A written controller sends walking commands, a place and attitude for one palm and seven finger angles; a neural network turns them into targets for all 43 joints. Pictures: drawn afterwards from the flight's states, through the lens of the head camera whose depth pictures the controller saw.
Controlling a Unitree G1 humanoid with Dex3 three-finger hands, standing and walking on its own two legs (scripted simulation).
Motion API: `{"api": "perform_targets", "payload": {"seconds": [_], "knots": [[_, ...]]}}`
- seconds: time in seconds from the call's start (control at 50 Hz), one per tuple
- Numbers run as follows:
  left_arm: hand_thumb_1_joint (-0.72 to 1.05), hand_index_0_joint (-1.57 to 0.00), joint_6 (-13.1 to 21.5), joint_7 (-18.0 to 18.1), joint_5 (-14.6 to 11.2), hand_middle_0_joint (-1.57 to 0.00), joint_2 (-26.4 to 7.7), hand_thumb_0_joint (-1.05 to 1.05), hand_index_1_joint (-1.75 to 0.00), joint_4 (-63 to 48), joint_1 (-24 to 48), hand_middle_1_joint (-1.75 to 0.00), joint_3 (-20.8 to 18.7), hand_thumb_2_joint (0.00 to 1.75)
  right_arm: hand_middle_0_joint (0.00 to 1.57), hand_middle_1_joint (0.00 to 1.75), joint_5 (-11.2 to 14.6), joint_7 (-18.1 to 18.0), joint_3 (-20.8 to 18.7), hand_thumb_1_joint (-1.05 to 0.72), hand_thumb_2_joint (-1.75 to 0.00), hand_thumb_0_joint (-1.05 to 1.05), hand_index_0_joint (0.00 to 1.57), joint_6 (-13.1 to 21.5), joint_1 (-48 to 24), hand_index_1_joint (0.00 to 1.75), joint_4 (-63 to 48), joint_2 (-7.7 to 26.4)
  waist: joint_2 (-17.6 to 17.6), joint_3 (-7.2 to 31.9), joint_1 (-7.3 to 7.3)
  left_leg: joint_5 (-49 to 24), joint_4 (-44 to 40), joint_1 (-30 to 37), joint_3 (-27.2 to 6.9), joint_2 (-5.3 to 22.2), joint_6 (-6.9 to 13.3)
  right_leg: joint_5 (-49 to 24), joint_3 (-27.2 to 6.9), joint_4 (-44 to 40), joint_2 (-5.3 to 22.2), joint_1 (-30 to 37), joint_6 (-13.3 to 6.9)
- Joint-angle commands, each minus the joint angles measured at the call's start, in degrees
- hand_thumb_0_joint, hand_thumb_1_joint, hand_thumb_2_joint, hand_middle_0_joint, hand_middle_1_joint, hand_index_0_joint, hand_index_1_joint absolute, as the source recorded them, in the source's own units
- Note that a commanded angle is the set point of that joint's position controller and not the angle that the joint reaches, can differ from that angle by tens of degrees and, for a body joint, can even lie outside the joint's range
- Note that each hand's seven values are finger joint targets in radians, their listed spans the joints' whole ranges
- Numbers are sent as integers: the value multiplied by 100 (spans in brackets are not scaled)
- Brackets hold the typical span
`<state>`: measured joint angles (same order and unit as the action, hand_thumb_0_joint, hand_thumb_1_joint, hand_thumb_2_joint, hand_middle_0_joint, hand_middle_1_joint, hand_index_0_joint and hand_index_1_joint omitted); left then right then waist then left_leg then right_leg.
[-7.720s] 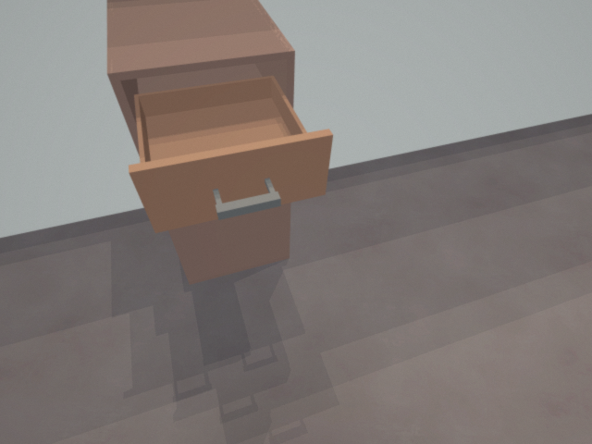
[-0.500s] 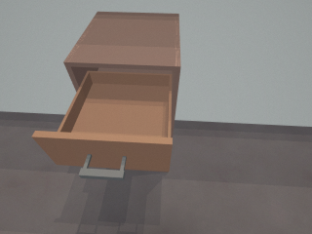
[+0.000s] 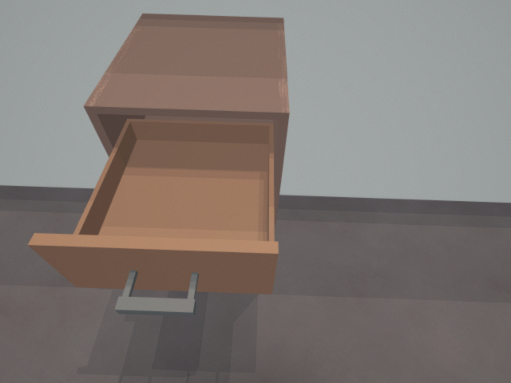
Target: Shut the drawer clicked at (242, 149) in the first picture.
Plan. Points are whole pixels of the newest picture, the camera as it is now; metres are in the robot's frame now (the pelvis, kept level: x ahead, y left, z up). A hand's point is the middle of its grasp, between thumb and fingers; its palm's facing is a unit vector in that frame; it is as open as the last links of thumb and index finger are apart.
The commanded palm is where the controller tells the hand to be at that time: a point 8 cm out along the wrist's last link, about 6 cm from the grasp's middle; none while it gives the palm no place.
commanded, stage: come to a stop and stand still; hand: left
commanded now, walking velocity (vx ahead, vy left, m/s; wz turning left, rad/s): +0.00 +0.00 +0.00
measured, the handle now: (160, 292) +0.25 +0.17 -0.01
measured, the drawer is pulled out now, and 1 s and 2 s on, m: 0.30 0.30 0.30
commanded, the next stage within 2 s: look again from close up in 0.22 s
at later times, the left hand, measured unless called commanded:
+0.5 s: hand out of the picture +0.01 +0.18 -0.17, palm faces +0.02 -0.98 -0.19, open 7.4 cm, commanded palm none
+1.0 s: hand out of the picture +0.00 +0.18 -0.17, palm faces +0.02 -0.98 -0.19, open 7.4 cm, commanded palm none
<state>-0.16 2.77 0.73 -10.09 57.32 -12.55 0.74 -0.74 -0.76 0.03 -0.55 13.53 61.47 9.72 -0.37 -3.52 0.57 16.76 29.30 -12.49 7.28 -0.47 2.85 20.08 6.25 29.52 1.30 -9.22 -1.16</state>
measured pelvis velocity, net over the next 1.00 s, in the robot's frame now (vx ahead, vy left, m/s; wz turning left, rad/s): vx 0.01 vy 0.01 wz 0.00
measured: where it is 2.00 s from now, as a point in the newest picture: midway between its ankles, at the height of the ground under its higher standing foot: outside the picture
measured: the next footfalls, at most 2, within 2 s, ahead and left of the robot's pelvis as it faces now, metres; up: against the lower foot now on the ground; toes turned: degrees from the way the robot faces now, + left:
none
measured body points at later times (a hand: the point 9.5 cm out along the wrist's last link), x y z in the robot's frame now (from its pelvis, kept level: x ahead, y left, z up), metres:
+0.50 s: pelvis +0.01 +0.01 +0.00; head +0.04 +0.01 +0.45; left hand +0.01 +0.23 -0.16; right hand +0.03 -0.22 -0.15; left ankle -0.01 +0.08 -0.73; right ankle -0.05 -0.10 -0.73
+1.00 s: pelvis +0.01 +0.01 +0.01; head +0.03 +0.01 +0.46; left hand +0.00 +0.23 -0.16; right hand -0.01 -0.20 -0.16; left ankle -0.01 +0.08 -0.73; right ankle -0.05 -0.10 -0.73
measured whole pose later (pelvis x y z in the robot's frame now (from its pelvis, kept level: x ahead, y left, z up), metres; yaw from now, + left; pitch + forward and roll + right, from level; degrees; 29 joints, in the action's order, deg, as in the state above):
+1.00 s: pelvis +0.01 +0.01 +0.01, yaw +0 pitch +0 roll +0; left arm -0.1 2.8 0.7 -7.6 63.2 -16.7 0.7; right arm -0.1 -1.6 0.1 0.9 15.5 67.1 7.4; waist -0.4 -2.7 -0.1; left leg 14.8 23.5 -8.6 7.8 -2.1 4.0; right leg 18.2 5.7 24.8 2.4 -6.0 0.2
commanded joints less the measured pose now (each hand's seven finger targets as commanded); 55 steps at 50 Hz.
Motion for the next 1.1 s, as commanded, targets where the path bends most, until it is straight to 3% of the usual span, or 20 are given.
{"api": "perform_targets", "payload": {"seconds": [0.0, 0.14, 0.16, 0.34, 0.36, 0.42, 0.46, 0.54, 0.62, 0.66, 0.78, 0.9, 1.0, 1.08], "knots": [[90, -20, 102, 58, -3, -20, -631, 0, -30, -126, -479, -30, -141, 90, 20, 30, 0, -51, -123, -90, -90, 0, 20, 100, 179, 30, -156, 656, 51, 402, -67, -2052, -358, 555, -854, 729, 38, -1921, -636, -484, 635, -126, -71], [90, -20, 114, 54, 4, -20, -579, 0, -30, 33, -568, -30, -119, 90, 20, 30, 18, -62, -109, -90, -90, 0, 20, 109, 183, 30, -13, 632, -81, 281, -53, -2016, -493, 655, -872, 733, 52, -1969, -653, -650, 663, -115, -58], [90, -20, 101, 47, -4, -20, -615, 0, -30, 40, -547, -30, -117, 90, 20, 30, 21, -64, -120, -90, -90, 0, 20, 109, 184, 30, -10, 655, 87, 264, -46, -2080, -542, 696, -853, 747, 43, -1955, -642, -619, 657, -129, -60], [90, -20, 115, 46, 9, -20, -488, 0, -30, 243, -724, -30, -94, 90, 20, 30, 32, -75, -96, -90, -90, 0, 20, 127, 210, 30, 145, 594, -28, 125, -49, -1909, -673, 704, -899, 732, 68, -1755, -633, -798, 669, -147, -49], [90, -20, 97, 39, -6, -20, -535, 0, -30, 248, -700, -30, -90, 90, 20, 30, 35, -76, -99, -90, -90, 0, 20, 128, 216, 30, 142, 623, 119, 109, -51, -1927, -735, 729, -889, 749, 61, -1662, -621, -769, 656, -154, -46], [90, -20, 115, 48, 4, -20, -469, 0, -30, 308, -791, -30, -96, 90, 20, 30, 33, -85, -93, -90, -90, 0, 20, 146, 255, 30, 203, 580, 17, 180, -59, -2046, -704, 796, -905, 746, 78, -1734, -600, -800, 670, -119, -41], [90, -20, 105, 44, -8, -20, -478, 0, -30, 338, -786, -30, -96, 90, 20, 30, 38, -92, -102, -90, -90, 0, 20, 156, 298, 30, 228, 584, 165, 227, -55, -2172, -749, 871, -901, 765, 74, -1718, -578, -767, 661, -101, -37], [90, -20, 112, 56, 5, -20, -401, 0, -30, 395, -852, -30, -97, 90, 20, 30, 44, -96, -89, -90, -90, 0, 20, 156, 358, 30, 305, 528, -57, 87, -62, -1996, -767, 741, -928, 751, 80, -1662, -583, -848, 679, -106, -35], [90, -20, 102, 54, 4, -20, -375, 0, -30, 424, -872, -30, -98, 90, 20, 30, 41, -96, -85, -90, -90, 0, 20, 160, 416, 30, 349, 503, -47, 42, -61, -1855, -828, 702, -946, 746, 87, -1505, -580, -856, 667, -130, -41], [90, -20, 84, 48, -12, -20, -385, 0, -30, 443, -851, -30, -96, 90, 20, 30, 43, -100, -90, -90, -90, 0, 20, 165, 434, 30, 357, 500, 152, -3, -70, -1920, -886, 714, -947, 759, 81, -1445, -552, -824, 658, -156, -35], [90, -20, 88, 56, -11, -20, -321, 0, -30, 465, -916, -30, -106, 90, 20, 30, 40, -112, -85, -90, -90, 0, 20, 182, 538, 30, 432, 446, 76, 46, -84, -2041, -875, 745, -950, 774, 88, -1477, -541, -820, 656, -136, -32], [90, -20, 90, 54, -3, -20, -294, 0, -30, 482, -929, -30, -106, 90, 20, 30, 41, -104, -85, -90, -90, 0, 20, 182, 600, 30, 466, 381, -15, -53, -81, -1723, -926, 647, -956, 759, 93, -1353, -575, -880, 662, -203, -29], [90, -20, 12, 55, -19, -20, -309, 0, -30, 409, -914, -30, -145, 90, 20, 30, 72, -162, -149, -90, -90, 0, 20, 193, 589, 30, 449, 418, 146, 143, -55, -2802, -876, 910, -1029, 992, 105, -1495, -501, -637, 546, -285, 52], [90, -20, -91, 37, 3, -20, -357, 0, -30, 268, -887, -30, -208, 90, 20, 30, 70, -214, -251, -90, -90, 0, 20, 139, 544, 30, 370, 570, 395, 173, -37, -3144, -894, 988, -1209, 1277, 200, -1133, -427, -271, 388, -599, 98]]}}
